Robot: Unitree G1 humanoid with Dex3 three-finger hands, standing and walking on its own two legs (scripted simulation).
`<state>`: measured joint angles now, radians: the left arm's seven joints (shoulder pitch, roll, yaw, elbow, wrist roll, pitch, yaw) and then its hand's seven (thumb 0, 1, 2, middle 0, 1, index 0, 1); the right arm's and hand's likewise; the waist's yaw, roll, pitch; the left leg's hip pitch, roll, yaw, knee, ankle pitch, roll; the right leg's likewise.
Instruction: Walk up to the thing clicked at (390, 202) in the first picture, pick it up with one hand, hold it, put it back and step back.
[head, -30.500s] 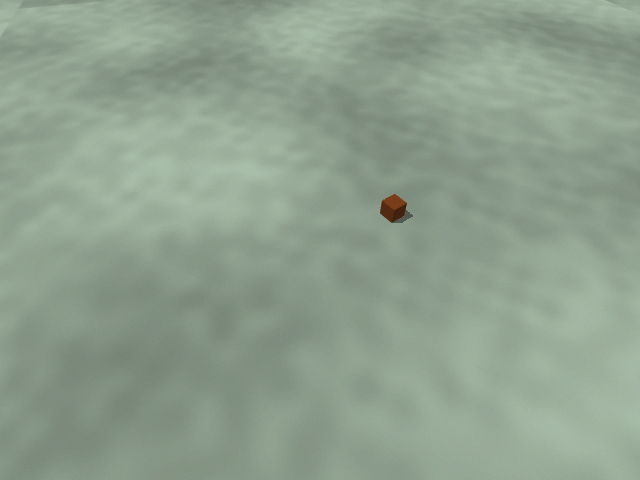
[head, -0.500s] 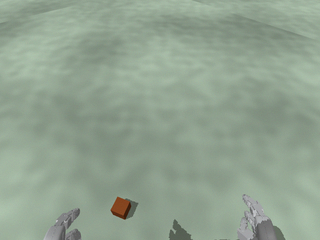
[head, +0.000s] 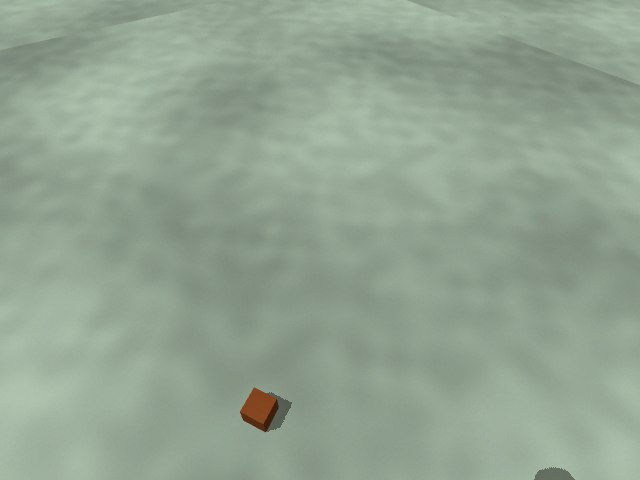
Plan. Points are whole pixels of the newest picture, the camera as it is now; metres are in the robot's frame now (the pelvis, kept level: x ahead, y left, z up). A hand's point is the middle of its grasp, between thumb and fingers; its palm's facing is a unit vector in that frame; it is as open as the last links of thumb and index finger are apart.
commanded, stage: stand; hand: left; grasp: from above
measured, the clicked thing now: (259, 409) +0.46 +0.18 -0.73
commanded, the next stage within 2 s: none
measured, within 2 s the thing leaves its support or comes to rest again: neither
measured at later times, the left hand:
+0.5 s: hand out of the picture +0.05 +0.24 -0.15, palm faces +0.02 -0.94 -0.34, open 7.4 cm
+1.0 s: hand out of the picture +0.06 +0.23 -0.14, palm faces +0.01 -0.94 -0.34, open 7.4 cm
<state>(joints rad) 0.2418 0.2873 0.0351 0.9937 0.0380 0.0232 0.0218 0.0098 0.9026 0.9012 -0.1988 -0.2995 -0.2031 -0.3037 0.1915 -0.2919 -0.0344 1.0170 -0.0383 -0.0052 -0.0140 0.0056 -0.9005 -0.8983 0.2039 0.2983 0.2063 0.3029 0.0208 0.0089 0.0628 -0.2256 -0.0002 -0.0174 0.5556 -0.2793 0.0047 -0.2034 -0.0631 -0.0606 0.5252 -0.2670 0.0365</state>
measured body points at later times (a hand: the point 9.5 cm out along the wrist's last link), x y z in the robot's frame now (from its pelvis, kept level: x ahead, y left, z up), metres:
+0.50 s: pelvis +0.00 -0.01 +0.01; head -0.01 -0.02 +0.46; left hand +0.05 +0.29 -0.12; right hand +0.06 -0.30 -0.13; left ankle +0.02 +0.12 -0.73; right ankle +0.01 -0.14 -0.73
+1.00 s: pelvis +0.00 -0.02 +0.01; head +0.01 -0.02 +0.46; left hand +0.06 +0.28 -0.12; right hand +0.07 -0.31 -0.13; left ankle +0.02 +0.12 -0.73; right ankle +0.01 -0.14 -0.73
